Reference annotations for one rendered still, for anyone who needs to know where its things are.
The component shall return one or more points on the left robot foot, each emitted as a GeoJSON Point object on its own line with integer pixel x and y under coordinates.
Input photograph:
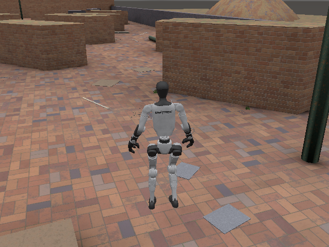
{"type": "Point", "coordinates": [151, 204]}

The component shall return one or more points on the right robot hand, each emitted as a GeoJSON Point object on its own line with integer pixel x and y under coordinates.
{"type": "Point", "coordinates": [186, 140]}

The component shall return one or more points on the left robot hand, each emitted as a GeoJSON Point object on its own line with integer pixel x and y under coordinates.
{"type": "Point", "coordinates": [130, 145]}

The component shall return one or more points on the right robot forearm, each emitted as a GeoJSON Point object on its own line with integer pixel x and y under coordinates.
{"type": "Point", "coordinates": [188, 133]}

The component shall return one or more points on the robot right upper arm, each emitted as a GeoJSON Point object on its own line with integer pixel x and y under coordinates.
{"type": "Point", "coordinates": [182, 115]}

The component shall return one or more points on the left robot forearm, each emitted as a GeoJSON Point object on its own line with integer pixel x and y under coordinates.
{"type": "Point", "coordinates": [135, 136]}

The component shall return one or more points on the robot left upper arm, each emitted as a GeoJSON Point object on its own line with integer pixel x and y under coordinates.
{"type": "Point", "coordinates": [144, 116]}

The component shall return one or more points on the right robot shin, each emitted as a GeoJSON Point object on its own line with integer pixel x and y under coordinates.
{"type": "Point", "coordinates": [173, 184]}

